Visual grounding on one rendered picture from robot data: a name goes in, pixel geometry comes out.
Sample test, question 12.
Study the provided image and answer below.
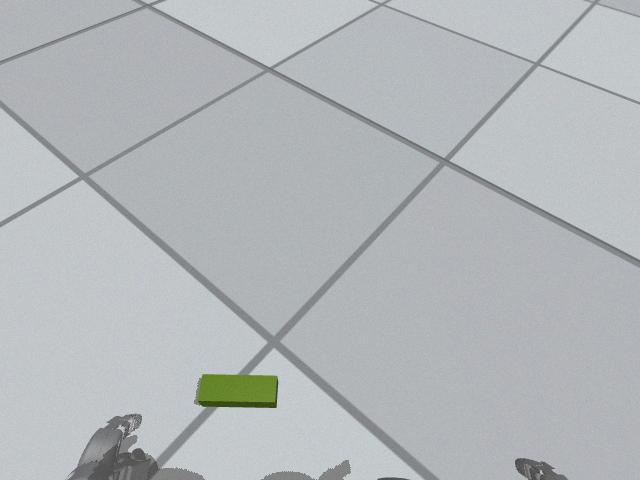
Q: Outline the left robot hand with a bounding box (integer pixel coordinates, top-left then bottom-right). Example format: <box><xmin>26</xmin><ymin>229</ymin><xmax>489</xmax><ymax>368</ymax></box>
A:
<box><xmin>77</xmin><ymin>414</ymin><xmax>151</xmax><ymax>480</ymax></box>

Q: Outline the right robot hand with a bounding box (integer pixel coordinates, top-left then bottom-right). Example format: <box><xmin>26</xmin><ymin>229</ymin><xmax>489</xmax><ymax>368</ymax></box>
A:
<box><xmin>515</xmin><ymin>458</ymin><xmax>568</xmax><ymax>480</ymax></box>

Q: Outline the left robot arm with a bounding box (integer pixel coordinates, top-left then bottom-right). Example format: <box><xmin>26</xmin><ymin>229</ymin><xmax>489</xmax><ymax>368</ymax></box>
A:
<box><xmin>65</xmin><ymin>462</ymin><xmax>115</xmax><ymax>480</ymax></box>

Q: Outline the carton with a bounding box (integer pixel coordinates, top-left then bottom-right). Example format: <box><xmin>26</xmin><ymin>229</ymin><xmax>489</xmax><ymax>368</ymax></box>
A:
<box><xmin>198</xmin><ymin>374</ymin><xmax>278</xmax><ymax>408</ymax></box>

